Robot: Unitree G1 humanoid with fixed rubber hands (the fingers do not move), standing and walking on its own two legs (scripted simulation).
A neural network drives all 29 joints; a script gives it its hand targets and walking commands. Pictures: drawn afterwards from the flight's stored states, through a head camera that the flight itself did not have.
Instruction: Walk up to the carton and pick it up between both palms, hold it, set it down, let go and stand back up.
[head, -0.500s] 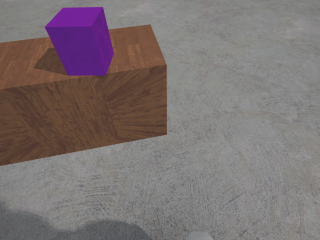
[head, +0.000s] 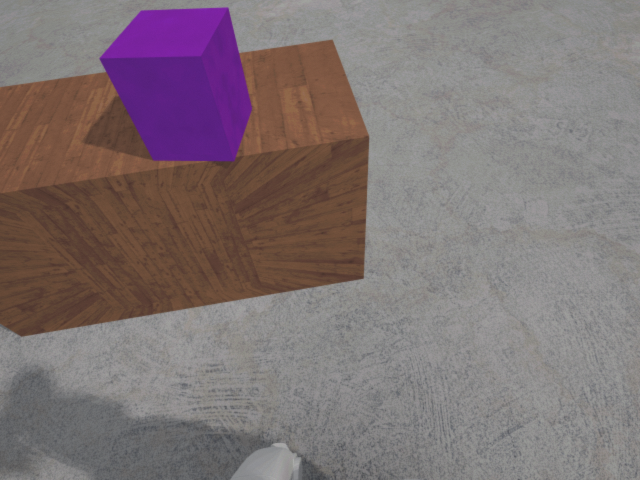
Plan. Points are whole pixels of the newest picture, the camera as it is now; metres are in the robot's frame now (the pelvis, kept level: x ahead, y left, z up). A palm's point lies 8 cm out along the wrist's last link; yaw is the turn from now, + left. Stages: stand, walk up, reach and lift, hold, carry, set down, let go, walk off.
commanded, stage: walk up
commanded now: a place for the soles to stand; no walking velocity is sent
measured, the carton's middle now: (188, 87) +0.90 +0.27 +0.01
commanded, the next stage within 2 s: none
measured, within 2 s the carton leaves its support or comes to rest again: neither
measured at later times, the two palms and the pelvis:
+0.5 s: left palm out of the picture +0.09 +0.42 -0.09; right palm (501, 474) +0.13 -0.22 -0.10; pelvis +0.06 +0.09 +0.01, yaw +4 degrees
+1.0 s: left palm out of the picture +0.14 +0.36 -0.07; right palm (515, 446) +0.16 -0.26 -0.13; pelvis +0.07 +0.04 +0.00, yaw +4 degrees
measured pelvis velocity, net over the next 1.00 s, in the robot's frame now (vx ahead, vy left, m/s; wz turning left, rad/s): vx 0.07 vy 0.04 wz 0.07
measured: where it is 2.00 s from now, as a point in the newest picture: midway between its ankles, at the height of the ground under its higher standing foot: outside the picture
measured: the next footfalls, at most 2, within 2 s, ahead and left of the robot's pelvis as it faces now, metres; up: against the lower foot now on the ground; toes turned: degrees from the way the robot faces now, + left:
left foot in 0.10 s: +0.14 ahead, +0.15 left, +0.00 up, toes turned +1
right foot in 0.70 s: +0.17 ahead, -0.06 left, +0.00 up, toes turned +2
